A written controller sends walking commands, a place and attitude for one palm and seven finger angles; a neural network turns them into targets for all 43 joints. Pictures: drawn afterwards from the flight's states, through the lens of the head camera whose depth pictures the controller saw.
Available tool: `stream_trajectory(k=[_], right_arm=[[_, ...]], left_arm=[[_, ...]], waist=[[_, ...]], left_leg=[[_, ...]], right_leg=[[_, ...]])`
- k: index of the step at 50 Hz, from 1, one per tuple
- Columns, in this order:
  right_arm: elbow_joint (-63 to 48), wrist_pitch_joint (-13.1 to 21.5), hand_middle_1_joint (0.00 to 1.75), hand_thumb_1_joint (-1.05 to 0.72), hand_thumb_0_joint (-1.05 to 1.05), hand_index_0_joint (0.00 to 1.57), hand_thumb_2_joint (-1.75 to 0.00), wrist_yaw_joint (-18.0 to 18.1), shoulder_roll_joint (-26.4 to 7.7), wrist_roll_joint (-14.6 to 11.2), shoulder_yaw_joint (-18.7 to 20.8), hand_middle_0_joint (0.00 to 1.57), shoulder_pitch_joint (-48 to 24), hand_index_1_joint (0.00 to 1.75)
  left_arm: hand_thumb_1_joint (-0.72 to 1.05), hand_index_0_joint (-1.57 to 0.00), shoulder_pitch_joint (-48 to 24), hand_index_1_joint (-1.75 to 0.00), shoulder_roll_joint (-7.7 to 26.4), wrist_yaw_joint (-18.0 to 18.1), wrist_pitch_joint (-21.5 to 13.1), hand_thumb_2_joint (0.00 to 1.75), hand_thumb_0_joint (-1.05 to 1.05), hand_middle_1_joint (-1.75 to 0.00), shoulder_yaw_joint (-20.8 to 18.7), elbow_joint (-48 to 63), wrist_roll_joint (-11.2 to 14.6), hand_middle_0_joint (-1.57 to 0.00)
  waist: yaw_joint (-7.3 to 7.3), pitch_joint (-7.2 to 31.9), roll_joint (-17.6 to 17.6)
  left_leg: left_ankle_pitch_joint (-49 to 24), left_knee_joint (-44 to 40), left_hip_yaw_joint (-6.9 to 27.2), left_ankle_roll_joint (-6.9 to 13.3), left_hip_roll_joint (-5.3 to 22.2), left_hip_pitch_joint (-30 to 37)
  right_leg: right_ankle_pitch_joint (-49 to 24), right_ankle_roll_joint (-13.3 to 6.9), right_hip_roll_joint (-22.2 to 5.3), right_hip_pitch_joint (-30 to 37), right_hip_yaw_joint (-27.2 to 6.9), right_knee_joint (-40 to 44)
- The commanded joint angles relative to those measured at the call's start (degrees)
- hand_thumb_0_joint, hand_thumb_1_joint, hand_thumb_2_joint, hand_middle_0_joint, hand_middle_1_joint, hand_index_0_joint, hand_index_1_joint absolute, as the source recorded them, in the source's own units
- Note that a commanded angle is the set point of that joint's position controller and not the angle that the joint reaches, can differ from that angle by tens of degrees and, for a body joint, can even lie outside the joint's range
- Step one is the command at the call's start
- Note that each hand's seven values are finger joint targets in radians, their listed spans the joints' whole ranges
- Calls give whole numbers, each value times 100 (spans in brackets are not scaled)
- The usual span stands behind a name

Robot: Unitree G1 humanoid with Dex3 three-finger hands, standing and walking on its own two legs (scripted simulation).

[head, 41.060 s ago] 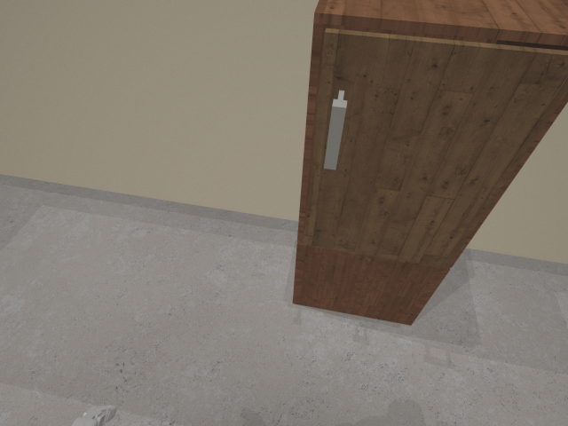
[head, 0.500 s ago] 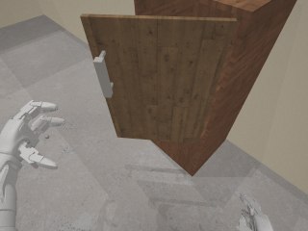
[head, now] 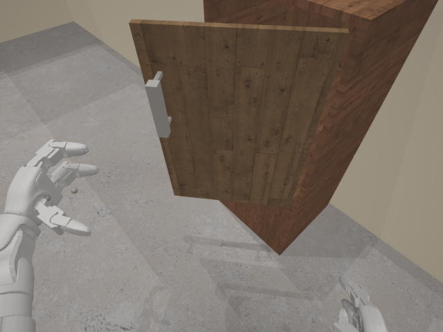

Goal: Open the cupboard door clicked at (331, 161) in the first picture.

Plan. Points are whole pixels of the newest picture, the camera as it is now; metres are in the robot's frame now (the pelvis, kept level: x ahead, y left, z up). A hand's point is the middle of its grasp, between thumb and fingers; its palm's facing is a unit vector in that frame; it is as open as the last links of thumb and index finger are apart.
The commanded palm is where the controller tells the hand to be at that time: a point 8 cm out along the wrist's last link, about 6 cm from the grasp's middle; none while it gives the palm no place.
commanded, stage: move the hooked fingers beside the handle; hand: left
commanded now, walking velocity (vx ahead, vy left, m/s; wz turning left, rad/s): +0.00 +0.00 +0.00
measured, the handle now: (161, 105) +0.56 +0.19 +0.09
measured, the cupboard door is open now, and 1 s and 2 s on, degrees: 40 40 40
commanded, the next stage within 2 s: none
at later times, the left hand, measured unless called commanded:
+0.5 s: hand (92, 157) +0.38 +0.28 +0.11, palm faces +0.00 -1.00 -0.01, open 14.0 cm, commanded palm +0.36 +0.32 +0.11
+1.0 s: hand (110, 130) +0.45 +0.27 +0.11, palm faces -0.05 -1.00 +0.00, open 14.0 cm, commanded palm +0.43 +0.32 +0.10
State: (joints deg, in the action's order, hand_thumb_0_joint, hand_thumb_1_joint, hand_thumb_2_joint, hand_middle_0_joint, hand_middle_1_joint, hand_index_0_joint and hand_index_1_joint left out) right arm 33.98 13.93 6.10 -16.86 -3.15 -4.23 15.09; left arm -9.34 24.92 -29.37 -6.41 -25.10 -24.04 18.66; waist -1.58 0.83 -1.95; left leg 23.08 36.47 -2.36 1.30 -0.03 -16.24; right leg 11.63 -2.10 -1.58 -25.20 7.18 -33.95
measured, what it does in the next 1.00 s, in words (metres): stands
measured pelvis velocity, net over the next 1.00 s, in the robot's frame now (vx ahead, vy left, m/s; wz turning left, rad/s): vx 0.01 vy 0.02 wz -0.03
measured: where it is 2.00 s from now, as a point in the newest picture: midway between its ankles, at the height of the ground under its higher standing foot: outside the picture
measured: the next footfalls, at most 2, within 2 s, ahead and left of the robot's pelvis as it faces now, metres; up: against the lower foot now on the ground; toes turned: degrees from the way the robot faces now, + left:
none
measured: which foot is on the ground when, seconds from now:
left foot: down 0.00-1.00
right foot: down 0.00-1.00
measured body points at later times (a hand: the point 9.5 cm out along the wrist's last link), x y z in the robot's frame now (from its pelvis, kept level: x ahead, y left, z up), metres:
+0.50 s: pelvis +0.01 +0.01 +0.00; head +0.06 +0.01 +0.44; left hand +0.38 +0.33 +0.11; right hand +0.12 -0.26 -0.10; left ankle -0.04 +0.10 -0.72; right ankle +0.07 -0.10 -0.72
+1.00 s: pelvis +0.01 +0.02 -0.01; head +0.09 +0.02 +0.44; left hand +0.45 +0.32 +0.11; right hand +0.07 -0.25 -0.11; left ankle -0.04 +0.10 -0.72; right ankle +0.07 -0.10 -0.72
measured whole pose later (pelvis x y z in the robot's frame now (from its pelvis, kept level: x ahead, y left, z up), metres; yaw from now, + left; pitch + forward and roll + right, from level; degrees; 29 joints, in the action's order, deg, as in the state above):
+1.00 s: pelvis +0.01 +0.02 -0.01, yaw -1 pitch +12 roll -1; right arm 34.5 4.2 3.1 -17.6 -1.8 -3.4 21.5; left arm -40.1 33.0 -29.4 -13.5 -26.2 -56.6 12.3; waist 4.5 3.4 -0.3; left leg 24.8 40.1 -3.7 2.5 -0.2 -27.8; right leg 11.7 -0.9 -1.7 -36.7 5.6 -36.1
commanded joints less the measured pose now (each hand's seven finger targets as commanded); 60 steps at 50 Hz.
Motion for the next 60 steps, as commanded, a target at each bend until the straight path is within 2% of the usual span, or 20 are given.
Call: stream_trajectory(k=[1, 3, 7, 8, 12, 15, 18, 23, 26, 28, 29, 37, 40, 44, 48, 49, 53, 54, 58, 60], right_arm=[[-731, 311, 30, -90, 0, 20, -90, 100, -762, -27, 336, 20, -217, 30], [-721, 305, 30, -90, 0, 20, -90, 107, -756, -13, 323, 20, -190, 30], [-670, 226, 30, -90, 0, 20, -90, 78, -836, 35, 327, 20, -49, 30], [-661, 195, 30, -90, 0, 20, -90, 58, -819, 25, 318, 20, -57, 30], [-748, 114, 30, -90, 0, 20, -90, -17, -844, 52, 320, 20, -1, 30], [-736, 68, 30, -90, 0, 20, -90, -43, -857, 44, 365, 20, 133, 30], [-665, -21, 30, -90, 0, 20, -90, -62, -928, 60, 393, 20, 267, 30], [-638, -150, 30, -90, 0, 20, -90, -95, -951, 78, 417, 20, 422, 30], [-593, -189, 30, -90, 0, 20, -90, -89, -940, 79, 439, 20, 521, 30], [-537, -260, 30, -90, 0, 20, -90, -93, -976, 81, 434, 20, 593, 30], [-538, -272, 30, -90, 0, 20, -90, -93, -961, 70, 422, 20, 590, 30], [-499, -501, 30, -90, 0, 20, -90, -158, -1037, 91, 435, 20, 844, 30], [-484, -584, 30, -90, 0, 20, -90, -184, -1031, 101, 460, 20, 943, 30], [-510, -719, 30, -90, 0, 20, -90, -231, -1037, 120, 479, 20, 1057, 30], [-440, -846, 30, -90, 0, 20, -90, -252, -1055, 112, 481, 20, 1143, 30], [-413, -874, 30, -90, 0, 20, -90, -254, -1057, 120, 487, 20, 1181, 30], [-372, -1003, 30, -90, 0, 20, -90, -247, -1077, 147, 477, 20, 1293, 30], [-377, -1019, 30, -90, 0, 20, -90, -254, -1050, 155, 472, 20, 1298, 30], [-264, -1118, 30, -90, 0, 20, -90, -231, -1082, 175, 488, 20, 1441, 30], [-220, -1164, 30, -90, 0, 20, -90, -236, -1081, 186, 477, 20, 1483, 30]], left_arm=[[-50, -30, -2419, -120, 1514, 82, -431, 30, 0, -120, -161, 1077, 15, -30], [-50, -30, -2734, -120, 1485, 109, -442, 30, 0, -120, -25, 994, -39, -30], [-50, -30, -2518, -120, 2027, 143, -444, 30, 0, -120, -543, 314, -94, -30], [-50, -30, -2660, -120, 1972, 124, -458, 30, 0, -120, -499, 204, -80, -30], [-50, -30, -2763, -120, 1989, 66, -496, 30, 0, -120, -487, 28, -91, -30], [-50, -30, -2867, -120, 1849, 26, -537, 30, 0, -120, -342, -70, -112, -30], [-50, -30, -3167, -120, 2105, -13, -577, 30, 0, -120, -540, -407, -97, -30], [-50, -30, -3642, -120, 2386, -79, -732, 30, 0, -120, -629, -471, -165, -30], [-50, -30, -3895, -120, 2210, -94, -833, 30, 0, -120, -419, -596, -218, -30], [-50, -30, -4125, -120, 2426, -135, -861, 30, 0, -120, -525, -818, -212, -30], [-50, -30, -4254, -120, 2186, -156, -861, 30, 0, -120, -304, -954, -214, -30], [-50, -30, -4764, -120, 2450, -110, -883, 30, 0, -120, -344, -1695, -374, -30], [-50, -30, -5034, -120, 2508, -37, -967, 30, 0, -120, -345, -1781, -459, -30], [-50, -30, -4986, -120, 2673, -12, -1076, 30, 0, -120, -536, -1862, -453, -30], [-50, -30, -5355, -120, 2582, -7, -1053, 30, 0, -120, -360, -2174, -523, -30], [-50, -30, -5499, -120, 2543, 5, -1059, 30, 0, -120, -302, -2216, -555, -30], [-50, -30, -5924, -120, 2913, 48, -1158, 30, 0, -120, -465, -2352, -672, -30], [-50, -30, -5968, -120, 2759, 42, -1191, 30, 0, -120, -332, -2423, -688, -30], [-50, -30, -6412, -120, 2899, 46, -1325, 30, 0, -120, -335, -2595, -736, -30], [-50, -30, -6496, -120, 2770, 36, -1320, 30, 0, -120, -232, -2811, -752, -30]], waist=[[246, 1189, -342], [266, 1291, -321], [128, 1397, -26], [189, 1407, 97], [94, 1559, -220], [178, 1703, -200], [251, 1657, 168], [281, 2002, -187], [376, 2110, -371], [405, 1992, -270], [476, 1938, -210], [485, 2076, -262], [534, 2265, -274], [471, 2583, -222], [600, 2239, -278], [678, 2263, -244], [693, 2478, -398], [723, 2519, -478], [841, 2610, -469], [902, 2581, -548]], left_leg=[[-1200, -722, 372, -34, -17, -484], [-1274, -724, 394, -43, -11, -405], [-1488, -669, 375, -57, -17, -692], [-1483, -667, 351, -42, -27, -765], [-1876, -620, 329, -86, -30, -763], [-2102, -587, 314, -105, 0, -686], [-1886, -539, 283, -55, -7, -954], [-2026, -453, 270, -59, -33, -945], [-2094, -413, 278, -80, -18, -803], [-2085, -391, 300, -75, -9, -912], [-1996, -397, 306, -73, -12, -911], [-2220, -291, 347, -125, 9, -1054], [-2374, -243, 361, -141, 27, -1011], [-2839, -160, 368, -167, 60, -983], [-2660, -168, 378, -164, 82, -1078], [-2645, -155, 384, -155, 83, -1052], [-2532, -106, 397, -148, 62, -1137], [-2529, -88, 382, -141, 60, -1099], [-2668, -8, 445, -163, 97, -1007], [-2619, 15, 443, -168, 103, -998]], right_leg=[[-181, 61, 48, 1232, -540, 324], [-278, 42, 60, 1242, -528, 290], [-539, 10, 49, 1488, -534, 198], [-610, 33, 32, 1505, -557, 200], [-1043, -30, 31, 1572, -545, 46], [-1233, 2, 47, 1444, -516, 20], [-1218, 27, 51, 1485, -578, 18], [-1380, 3, 55, 1521, -629, -79], [-1337, 13, 71, 1332, -597, -82], [-1367, 7, 90, 1286, -595, -99], [-1265, 18, 98, 1183, -583, -83], [-1386, -11, 112, 1052, -551, -217], [-1437, 20, 118, 994, -554, -239], [-1819, 11, 139, 1180, -576, -335], [-1604, 27, 155, 845, -550, -286], [-1576, 39, 157, 790, -539, -276], [-1568, 19, 159, 845, -577, -338], [-1572, 23, 162, 831, -590, -330], [-1553, 37, 190, 651, -567, -355], [-1481, 40, 188, 516, -561, -331]])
